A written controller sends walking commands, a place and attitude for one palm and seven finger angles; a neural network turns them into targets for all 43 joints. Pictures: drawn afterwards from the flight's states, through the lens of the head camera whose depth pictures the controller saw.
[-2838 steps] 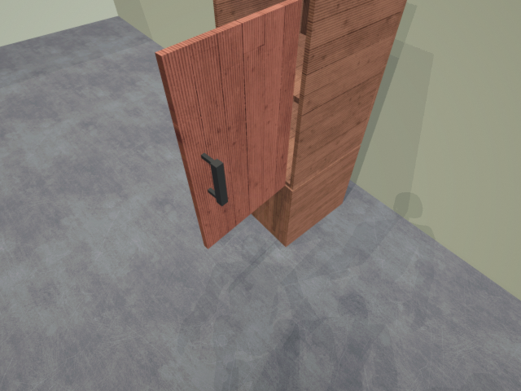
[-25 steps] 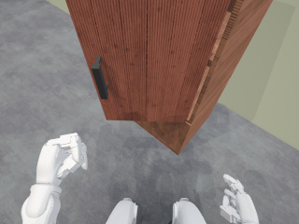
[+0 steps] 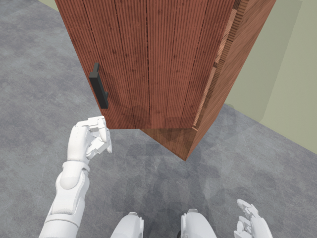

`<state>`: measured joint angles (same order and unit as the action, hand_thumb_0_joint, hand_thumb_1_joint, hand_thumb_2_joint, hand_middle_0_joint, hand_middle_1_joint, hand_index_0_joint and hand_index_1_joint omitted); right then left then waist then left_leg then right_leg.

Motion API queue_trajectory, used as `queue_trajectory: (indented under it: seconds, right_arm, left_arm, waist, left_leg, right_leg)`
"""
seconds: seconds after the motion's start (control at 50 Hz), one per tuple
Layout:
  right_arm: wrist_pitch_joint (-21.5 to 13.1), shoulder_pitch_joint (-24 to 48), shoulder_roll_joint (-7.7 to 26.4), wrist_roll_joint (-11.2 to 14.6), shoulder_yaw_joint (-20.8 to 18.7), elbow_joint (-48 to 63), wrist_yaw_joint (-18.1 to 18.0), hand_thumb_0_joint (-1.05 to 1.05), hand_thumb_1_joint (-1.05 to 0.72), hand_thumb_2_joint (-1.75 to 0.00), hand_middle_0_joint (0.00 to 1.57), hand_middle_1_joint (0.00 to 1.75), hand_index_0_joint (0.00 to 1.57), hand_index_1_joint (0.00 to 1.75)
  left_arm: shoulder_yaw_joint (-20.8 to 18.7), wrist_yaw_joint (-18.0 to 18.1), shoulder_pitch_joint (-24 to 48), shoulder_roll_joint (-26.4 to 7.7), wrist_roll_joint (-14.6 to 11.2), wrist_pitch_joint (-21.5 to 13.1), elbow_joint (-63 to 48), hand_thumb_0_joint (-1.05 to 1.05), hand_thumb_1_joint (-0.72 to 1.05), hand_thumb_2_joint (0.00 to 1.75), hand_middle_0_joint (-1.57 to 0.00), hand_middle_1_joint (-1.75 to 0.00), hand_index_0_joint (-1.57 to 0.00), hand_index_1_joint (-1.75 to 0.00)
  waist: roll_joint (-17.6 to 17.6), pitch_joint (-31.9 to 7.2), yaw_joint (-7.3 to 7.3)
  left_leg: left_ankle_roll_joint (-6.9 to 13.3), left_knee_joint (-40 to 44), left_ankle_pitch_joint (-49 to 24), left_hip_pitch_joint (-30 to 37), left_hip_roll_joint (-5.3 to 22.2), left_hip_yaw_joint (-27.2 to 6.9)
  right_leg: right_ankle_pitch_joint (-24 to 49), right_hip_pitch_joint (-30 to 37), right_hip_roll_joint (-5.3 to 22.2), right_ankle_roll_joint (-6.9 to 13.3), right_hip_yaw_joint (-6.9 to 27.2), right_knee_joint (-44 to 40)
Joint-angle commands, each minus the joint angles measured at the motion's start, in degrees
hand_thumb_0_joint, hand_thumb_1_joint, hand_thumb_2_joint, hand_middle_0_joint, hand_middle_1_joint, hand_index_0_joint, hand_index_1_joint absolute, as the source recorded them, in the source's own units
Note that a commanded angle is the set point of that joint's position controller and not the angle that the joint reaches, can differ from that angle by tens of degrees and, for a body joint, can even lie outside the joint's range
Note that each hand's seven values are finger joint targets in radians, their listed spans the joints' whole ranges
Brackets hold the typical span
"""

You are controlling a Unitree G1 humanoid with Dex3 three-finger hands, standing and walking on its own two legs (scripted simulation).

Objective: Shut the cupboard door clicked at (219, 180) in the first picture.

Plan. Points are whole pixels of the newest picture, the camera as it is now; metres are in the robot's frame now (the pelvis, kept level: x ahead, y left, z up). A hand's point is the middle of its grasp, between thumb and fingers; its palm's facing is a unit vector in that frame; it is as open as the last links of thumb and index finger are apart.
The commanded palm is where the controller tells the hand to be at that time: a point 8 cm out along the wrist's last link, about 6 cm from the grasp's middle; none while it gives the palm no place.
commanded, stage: bring the fist close to the handle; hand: left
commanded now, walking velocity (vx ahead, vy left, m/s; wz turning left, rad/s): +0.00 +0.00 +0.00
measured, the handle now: (100, 86) +0.50 +0.19 +0.04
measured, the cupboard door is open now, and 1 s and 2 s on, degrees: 39 39 25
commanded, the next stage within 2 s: push the door shut along its arc in 0.70 s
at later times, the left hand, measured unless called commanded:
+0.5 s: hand (116, 114) +0.41 +0.13 +0.05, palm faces +0.04 -1.00 -0.04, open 3.1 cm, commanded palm +0.38 +0.18 +0.05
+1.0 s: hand (117, 111) +0.42 +0.12 +0.04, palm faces +0.01 -1.00 -0.04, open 3.1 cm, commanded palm +0.41 +0.18 +0.05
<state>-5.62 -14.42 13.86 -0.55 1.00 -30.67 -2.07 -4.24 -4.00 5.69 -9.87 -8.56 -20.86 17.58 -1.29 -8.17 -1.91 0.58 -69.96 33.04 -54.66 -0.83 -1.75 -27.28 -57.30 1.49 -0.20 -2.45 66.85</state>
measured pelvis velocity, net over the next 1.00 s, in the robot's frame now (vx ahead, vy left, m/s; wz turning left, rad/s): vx -0.01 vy -0.01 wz -0.01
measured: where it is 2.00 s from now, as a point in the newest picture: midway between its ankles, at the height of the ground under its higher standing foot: outside the picture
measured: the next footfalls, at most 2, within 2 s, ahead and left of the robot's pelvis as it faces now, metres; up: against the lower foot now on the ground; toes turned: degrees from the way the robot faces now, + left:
none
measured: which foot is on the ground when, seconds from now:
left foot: down 0.00-1.00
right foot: down 0.00-1.00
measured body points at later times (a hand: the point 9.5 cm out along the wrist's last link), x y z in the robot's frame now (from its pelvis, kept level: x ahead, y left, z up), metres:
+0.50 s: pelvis +0.00 -0.02 +0.00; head +0.10 -0.02 +0.44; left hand +0.40 +0.18 +0.05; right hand +0.09 -0.28 -0.11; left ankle +0.01 +0.11 -0.64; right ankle +0.05 -0.13 -0.64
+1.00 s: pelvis -0.01 -0.01 +0.00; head +0.09 -0.02 +0.44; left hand +0.41 +0.18 +0.05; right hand +0.10 -0.27 -0.11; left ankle +0.01 +0.11 -0.64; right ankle +0.05 -0.13 -0.64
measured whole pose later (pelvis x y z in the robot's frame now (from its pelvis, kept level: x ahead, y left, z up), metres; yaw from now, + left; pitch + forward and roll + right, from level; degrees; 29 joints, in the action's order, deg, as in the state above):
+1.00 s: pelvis -0.01 -0.01 +0.00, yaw +0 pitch +19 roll +0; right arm -2.1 -14.7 13.9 -0.8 0.6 -34.4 -1.7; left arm -13.0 -5.0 31.3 -13.2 -5.9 -28.5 49.1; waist -0.7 -7.6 -4.9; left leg -0.3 -67.9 30.9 -56.4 -0.3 -1.0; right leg -25.5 -60.1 0.9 0.7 -1.7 66.2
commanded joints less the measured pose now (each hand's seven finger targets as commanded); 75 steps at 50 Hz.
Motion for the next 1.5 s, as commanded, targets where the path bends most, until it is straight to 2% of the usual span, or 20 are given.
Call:
queue_trajectory:
  seconds: [0.0,0.1,0.18,0.24,0.28,0.38,0.46,0.56,0.62,0.8,0.88,0.96,1.02,1.14,1.2,1.26,1.36,1.42,1.44,1.48]
  right_arm:
    - [-1.99,-0.74,7.52,-0.27,-3.41,5.99,-0.17,0.00,-0.90,-0.90,0.20,0.30,0.20,0.30]
    - [-0.51,-1.74,7.76,-0.15,-3.42,4.88,0.09,0.00,-0.90,-0.90,0.20,0.30,0.20,0.30]
    - [0.15,-2.80,7.91,-0.04,-3.65,4.13,-0.22,0.00,-0.90,-0.90,0.20,0.30,0.20,0.30]
    - [0.22,-3.38,7.82,-0.08,-3.74,3.13,-0.30,0.00,-0.90,-0.90,0.20,0.30,0.20,0.30]
    - [0.30,-4.17,7.71,-0.28,-3.88,2.19,-0.17,0.00,-0.90,-0.90,0.20,0.30,0.20,0.30]
    - [1.14,-5.27,7.99,-0.30,-4.23,2.59,0.60,0.00,-0.90,-0.90,0.20,0.30,0.20,0.30]
    - [1.92,-5.43,8.09,-0.02,-4.20,2.95,0.74,0.00,-0.90,-0.90,0.20,0.30,0.20,0.30]
    - [1.79,-5.20,7.84,-0.31,-4.38,2.63,0.40,0.00,-0.90,-0.90,0.20,0.30,0.20,0.30]
    - [1.33,-5.25,7.92,-0.47,-4.42,1.89,0.31,0.00,-0.90,-0.90,0.20,0.30,0.20,0.30]
    - [1.83,-5.09,8.44,-0.08,-4.46,2.04,0.59,0.00,-0.90,-0.90,0.20,0.30,0.20,0.30]
    - [2.00,-5.28,8.41,-0.18,-4.05,1.10,0.03,0.00,-0.90,-0.90,0.20,0.30,0.20,0.30]
    - [2.08,-5.25,8.47,-0.39,-3.68,0.47,-0.53,0.00,-0.90,-0.90,0.20,0.30,0.20,0.30]
    - [2.00,-6.35,8.73,-0.45,-3.71,0.30,-0.32,0.00,-0.90,-0.90,0.20,0.30,0.20,0.30]
    - [2.97,-8.72,9.81,0.06,-4.27,-0.17,0.24,0.00,-0.90,-0.90,0.20,0.30,0.20,0.30]
    - [3.50,-9.51,10.08,0.18,-4.14,-0.57,0.16,0.00,-0.90,-0.90,0.20,0.30,0.20,0.30]
    - [3.53,-10.05,10.23,0.13,-3.87,-1.32,0.04,0.00,-0.90,-0.90,0.20,0.30,0.20,0.30]
    - [3.58,-11.21,11.02,-0.14,-3.79,-2.15,0.27,0.00,-0.90,-0.90,0.20,0.30,0.20,0.30]
    - [3.45,-12.24,11.24,-0.30,-3.61,-2.27,0.34,0.00,-0.90,-0.90,0.20,0.30,0.20,0.30]
    - [3.50,-12.17,11.44,-0.25,-3.72,-2.74,0.45,0.00,-0.90,-0.90,0.20,0.30,0.20,0.30]
    - [3.70,-12.72,12.02,-0.29,-3.46,-2.81,0.40,0.00,-0.90,-0.90,0.20,0.30,0.20,0.30]
  left_arm:
    - [-4.15,2.13,17.75,-6.21,-0.31,-5.88,-9.67,0.00,0.90,0.90,-1.30,-1.50,-1.30,-1.50]
    - [-4.62,2.61,23.58,-6.77,1.19,-5.02,0.06,0.00,0.90,0.90,-1.30,-1.50,-1.30,-1.50]
    - [-7.67,1.88,28.98,-9.12,0.24,-5.58,3.66,0.00,0.90,0.90,-1.30,-1.50,-1.30,-1.50]
    - [-8.93,1.47,33.84,-10.28,-0.16,-7.31,5.40,0.00,0.90,0.90,-1.30,-1.50,-1.30,-1.50]
    - [-7.83,1.42,37.60,-9.37,0.36,-8.41,7.44,0.00,0.90,0.90,-1.30,-1.50,-1.30,-1.50]
    - [-10.17,0.71,31.00,-10.66,0.69,-8.86,12.55,0.00,0.90,0.90,-1.30,-1.50,-1.30,-1.50]
    - [-10.90,0.35,32.99,-11.75,0.49,-8.55,12.85,0.00,0.90,0.90,-1.30,-1.50,-1.30,-1.50]
    - [-11.86,1.00,35.92,-12.38,0.00,-11.49,9.52,0.00,0.90,0.90,-1.30,-1.50,-1.30,-1.50]
    - [-9.68,0.95,39.72,-11.38,0.67,-13.25,9.19,0.00,0.90,0.90,-1.30,-1.50,-1.30,-1.50]
    - [-7.92,-0.66,37.42,-9.03,0.49,-10.17,15.48,0.00,0.90,0.90,-1.30,-1.50,-1.30,-1.50]
    - [-9.77,-0.36,47.05,-12.89,1.24,-11.23,16.50,0.00,0.90,0.90,-1.30,-1.50,-1.30,-1.50]
    - [-13.24,-1.02,51.43,-17.85,2.07,-13.05,20.53,0.00,0.90,0.90,-1.30,-1.50,-1.30,-1.50]
    - [-11.52,-3.22,54.41,-17.10,2.19,-12.91,23.02,0.00,0.90,0.90,-1.30,-1.50,-1.30,-1.50]
    - [-9.50,-7.57,57.21,-14.82,0.62,-9.72,27.82,0.00,0.90,0.90,-1.30,-1.50,-1.30,-1.50]
    - [-11.47,-8.18,60.57,-17.44,0.00,-9.27,29.61,0.00,0.90,0.90,-1.30,-1.50,-1.30,-1.50]
    - [-11.90,-8.67,64.76,-19.17,0.70,-9.64,32.59,0.00,0.90,0.90,-1.30,-1.50,-1.30,-1.50]
    - [-11.69,-10.19,69.62,-21.61,2.04,-10.14,34.80,0.00,0.90,0.90,-1.30,-1.50,-1.30,-1.50]
    - [-8.80,-11.41,74.63,-19.52,2.14,-9.73,35.09,0.00,0.90,0.90,-1.30,-1.50,-1.30,-1.50]
    - [-9.03,-11.78,75.05,-20.15,2.29,-9.35,36.35,0.00,0.90,0.90,-1.30,-1.50,-1.30,-1.50]
    - [-10.82,-12.14,76.28,-22.84,2.11,-8.49,37.28,0.00,0.90,0.90,-1.30,-1.50,-1.30,-1.50]
  waist:
    - [-0.76,-20.86,-0.42]
    - [0.28,-18.64,-1.53]
    - [2.31,-21.80,-1.67]
    - [0.72,-23.19,-1.77]
    - [1.16,-23.44,-3.11]
    - [2.25,-24.00,-1.27]
    - [2.29,-22.23,-1.46]
    - [2.78,-23.55,-1.84]
    - [0.68,-22.62,-3.32]
    - [0.94,-21.63,-2.86]
    - [1.78,-20.45,-4.64]
    - [1.22,-22.26,-4.25]
    - [-2.13,-24.25,-5.23]
    - [-2.68,-26.93,-6.34]
    - [1.11,-25.07,-7.21]
    - [1.18,-22.88,-8.23]
    - [-3.09,-24.93,-9.21]
    - [-4.78,-25.44,-11.21]
    - [-6.64,-25.67,-10.99]
    - [-5.61,-26.53,-11.18]
  left_leg:
    - [-0.76,11.87,-18.92,9.20,0.27,-0.79]
    - [-0.43,12.34,-16.09,6.54,0.10,-0.03]
    - [-0.05,11.79,-17.17,5.59,-0.03,0.67]
    - [-0.14,11.37,-18.74,6.05,0.01,0.84]
    - [-0.05,10.76,-18.99,6.24,0.14,0.85]
    - [0.03,11.55,-19.23,4.31,-0.13,1.84]
    - [0.22,12.41,-16.97,3.16,-0.29,2.16]
    - [0.52,12.07,-16.43,3.71,-0.26,2.36]
    - [0.63,11.61,-15.01,4.61,-0.23,1.93]
    - [0.22,12.98,-13.90,5.59,-0.10,1.48]
    - [0.56,11.97,-12.33,3.89,-0.16,1.16]
    - [0.70,10.93,-11.75,2.14,-0.40,1.14]
    - [0.59,10.48,-13.57,4.06,-0.37,0.71]
    - [0.13,9.96,-18.62,7.68,0.29,-0.38]
    - [0.69,9.64,-15.98,4.07,0.15,-0.25]
    - [0.96,9.21,-12.70,1.28,0.02,-0.39]
    - [0.89,8.46,-12.61,3.25,0.16,-1.26]
    - [1.04,8.19,-12.66,5.03,0.26,-2.23]
    - [0.73,8.05,-12.02,5.49,0.38,-2.19]
    - [0.82,7.75,-11.92,4.92,0.51,-2.68]
  right_leg:
    - [13.64,14.78,-1.16,1.93,-0.49,-6.99]
    - [12.76,15.31,-1.14,1.76,0.25,-8.31]
    - [15.76,18.89,-1.08,1.46,1.48,-8.81]
    - [17.88,19.05,-1.10,1.50,1.74,-8.29]
    - [18.59,18.09,-1.12,1.26,1.79,-8.06]
    - [20.15,21.10,-1.08,1.29,2.30,-8.61]
    - [18.17,21.63,-1.01,1.14,2.83,-9.88]
    - [17.90,22.28,-0.97,0.95,3.42,-10.15]
    - [15.53,19.23,-1.15,1.05,3.16,-9.95]
    - [13.46,17.47,-1.17,1.29,1.99,-10.50]
    - [12.35,16.30,-1.01,0.94,2.60,-10.22]
    - [11.85,16.91,-0.95,1.09,3.40,-9.24]
    - [13.28,15.03,-1.21,1.43,2.82,-8.23]
    - [16.21,11.90,-1.41,1.55,1.62,-7.31]
    - [14.94,13.21,-1.57,1.27,2.09,-8.04]
    - [11.67,11.69,-1.62,1.27,2.40,-8.22]
    - [9.77,7.95,-1.80,1.77,2.06,-7.40]
    - [8.59,4.34,-2.00,1.88,1.35,-6.87]
    - [7.92,3.35,-1.90,1.88,1.46,-7.01]
    - [7.55,3.36,-2.04,1.98,1.27,-6.69]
